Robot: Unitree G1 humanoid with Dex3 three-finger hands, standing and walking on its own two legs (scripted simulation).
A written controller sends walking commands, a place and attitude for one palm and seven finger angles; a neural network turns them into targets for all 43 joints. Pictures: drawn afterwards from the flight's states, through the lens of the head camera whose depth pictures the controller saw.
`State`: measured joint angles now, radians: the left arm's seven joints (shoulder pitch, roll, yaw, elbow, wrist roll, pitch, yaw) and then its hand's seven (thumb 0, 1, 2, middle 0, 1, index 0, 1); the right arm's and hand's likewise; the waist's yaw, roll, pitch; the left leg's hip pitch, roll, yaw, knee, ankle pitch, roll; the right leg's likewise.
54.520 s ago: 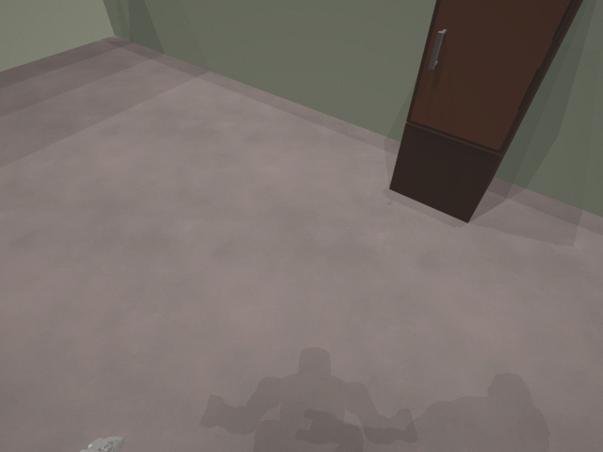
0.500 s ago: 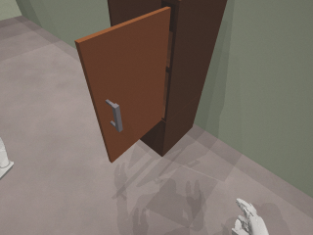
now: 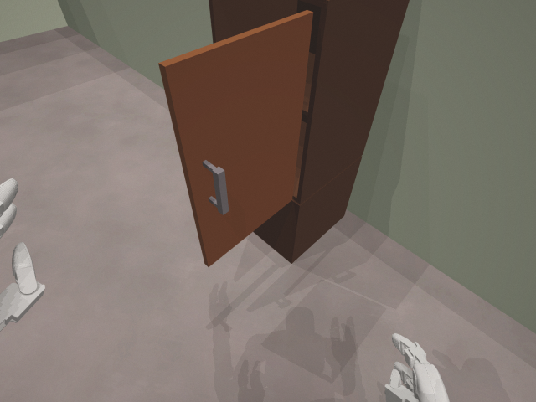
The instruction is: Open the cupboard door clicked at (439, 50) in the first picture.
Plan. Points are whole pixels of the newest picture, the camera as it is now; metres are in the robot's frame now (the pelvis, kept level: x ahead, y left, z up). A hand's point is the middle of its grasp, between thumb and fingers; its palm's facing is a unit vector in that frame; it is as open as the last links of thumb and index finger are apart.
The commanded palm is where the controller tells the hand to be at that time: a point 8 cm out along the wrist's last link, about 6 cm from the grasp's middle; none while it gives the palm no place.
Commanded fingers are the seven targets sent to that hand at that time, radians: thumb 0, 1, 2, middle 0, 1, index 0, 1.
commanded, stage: stop stepping back and stand still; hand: left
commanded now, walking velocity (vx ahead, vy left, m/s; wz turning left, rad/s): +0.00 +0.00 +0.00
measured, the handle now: (215, 187) +0.55 +0.15 -0.03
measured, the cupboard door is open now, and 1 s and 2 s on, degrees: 91 91 91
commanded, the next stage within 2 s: let the arm hang, fingers relaxed in 0.20 s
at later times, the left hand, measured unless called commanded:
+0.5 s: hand out of the picture +0.14 +0.25 -0.10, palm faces +0.01 -0.93 -0.37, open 7.4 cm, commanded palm none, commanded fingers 0.00 0.90 0.90 -0.20 -0.30 -0.20 -0.30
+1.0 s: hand out of the picture -0.02 +0.23 -0.16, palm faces +0.09 -0.95 -0.31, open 7.4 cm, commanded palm none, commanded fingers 0.00 0.90 0.90 -0.20 -0.30 -0.20 -0.30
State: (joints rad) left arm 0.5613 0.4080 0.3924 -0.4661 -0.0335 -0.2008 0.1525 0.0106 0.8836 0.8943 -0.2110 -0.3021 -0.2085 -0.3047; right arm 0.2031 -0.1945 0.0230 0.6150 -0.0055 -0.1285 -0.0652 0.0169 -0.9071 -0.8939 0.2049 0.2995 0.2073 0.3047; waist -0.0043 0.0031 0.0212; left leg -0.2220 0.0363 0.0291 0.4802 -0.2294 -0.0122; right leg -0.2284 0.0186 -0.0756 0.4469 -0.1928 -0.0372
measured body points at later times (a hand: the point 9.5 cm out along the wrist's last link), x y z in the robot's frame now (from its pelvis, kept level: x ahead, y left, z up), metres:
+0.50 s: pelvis -0.02 +0.02 -0.01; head +0.00 +0.00 +0.44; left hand +0.14 +0.30 -0.08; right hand +0.12 -0.24 -0.14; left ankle +0.02 +0.13 -0.74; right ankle +0.03 -0.09 -0.74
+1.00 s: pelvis -0.01 +0.01 +0.00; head +0.01 -0.01 +0.45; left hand -0.02 +0.28 -0.14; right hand +0.01 -0.23 -0.17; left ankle +0.02 +0.13 -0.74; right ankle +0.03 -0.09 -0.74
